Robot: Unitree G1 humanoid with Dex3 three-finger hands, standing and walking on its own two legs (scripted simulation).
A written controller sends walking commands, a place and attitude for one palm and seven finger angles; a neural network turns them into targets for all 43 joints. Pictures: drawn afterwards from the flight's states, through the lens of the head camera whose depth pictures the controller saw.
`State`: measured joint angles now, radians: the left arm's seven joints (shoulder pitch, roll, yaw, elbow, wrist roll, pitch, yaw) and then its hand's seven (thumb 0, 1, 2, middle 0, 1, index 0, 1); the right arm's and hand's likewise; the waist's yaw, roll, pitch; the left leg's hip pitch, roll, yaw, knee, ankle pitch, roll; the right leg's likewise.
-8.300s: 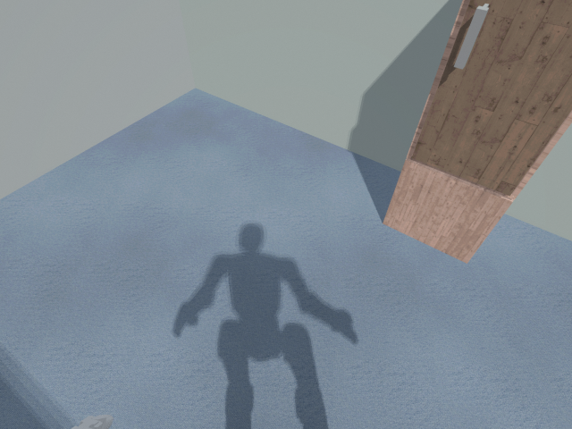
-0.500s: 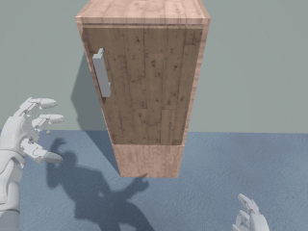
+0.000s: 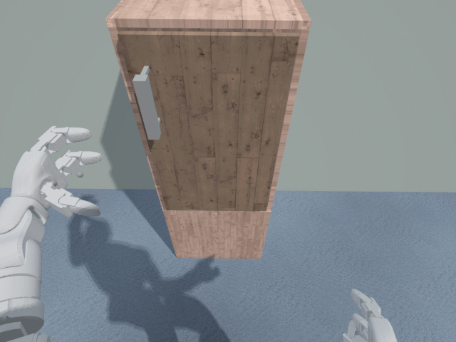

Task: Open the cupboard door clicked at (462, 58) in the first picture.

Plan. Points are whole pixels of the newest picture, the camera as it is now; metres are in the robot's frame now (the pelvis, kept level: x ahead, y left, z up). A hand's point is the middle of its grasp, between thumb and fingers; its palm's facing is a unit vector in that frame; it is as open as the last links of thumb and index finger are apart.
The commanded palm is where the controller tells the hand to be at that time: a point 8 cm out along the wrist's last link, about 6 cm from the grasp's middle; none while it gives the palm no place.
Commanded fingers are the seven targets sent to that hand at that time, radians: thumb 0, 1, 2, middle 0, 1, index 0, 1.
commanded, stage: move the hooked fingers beside the handle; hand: left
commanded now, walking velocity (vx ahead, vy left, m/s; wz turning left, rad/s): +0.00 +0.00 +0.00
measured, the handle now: (150, 103) +0.56 +0.22 +0.13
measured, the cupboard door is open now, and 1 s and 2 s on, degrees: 0 0 0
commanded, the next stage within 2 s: none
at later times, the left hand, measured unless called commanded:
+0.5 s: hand (95, 147) +0.40 +0.27 +0.14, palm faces +0.07 -1.00 +0.01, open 14.0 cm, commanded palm +0.37 +0.32 +0.14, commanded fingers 0.00 -0.50 0.30 -0.30 -1.20 -0.30 -1.20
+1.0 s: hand (113, 125) +0.47 +0.27 +0.13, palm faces +0.06 -1.00 +0.01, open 14.0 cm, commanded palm +0.46 +0.32 +0.13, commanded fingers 0.00 -0.50 0.30 -0.30 -1.20 -0.30 -1.20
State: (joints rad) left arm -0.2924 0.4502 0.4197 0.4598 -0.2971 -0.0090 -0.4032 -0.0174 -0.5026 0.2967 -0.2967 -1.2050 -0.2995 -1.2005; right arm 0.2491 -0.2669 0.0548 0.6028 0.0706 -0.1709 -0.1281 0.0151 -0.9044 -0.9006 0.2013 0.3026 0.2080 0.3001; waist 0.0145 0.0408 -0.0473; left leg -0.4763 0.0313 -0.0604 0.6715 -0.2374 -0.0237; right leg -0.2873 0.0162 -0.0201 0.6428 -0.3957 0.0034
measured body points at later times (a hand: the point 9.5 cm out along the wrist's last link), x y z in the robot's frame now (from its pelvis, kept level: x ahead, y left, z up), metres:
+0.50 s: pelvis +0.00 +0.01 +0.00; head +0.03 +0.02 +0.44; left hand +0.39 +0.33 +0.14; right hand +0.10 -0.25 -0.10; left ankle +0.07 +0.13 -0.72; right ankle -0.04 -0.12 -0.72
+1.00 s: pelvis +0.00 +0.01 -0.01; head +0.07 +0.03 +0.43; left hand +0.46 +0.32 +0.13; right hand +0.03 -0.27 -0.12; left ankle +0.07 +0.13 -0.72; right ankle -0.04 -0.12 -0.72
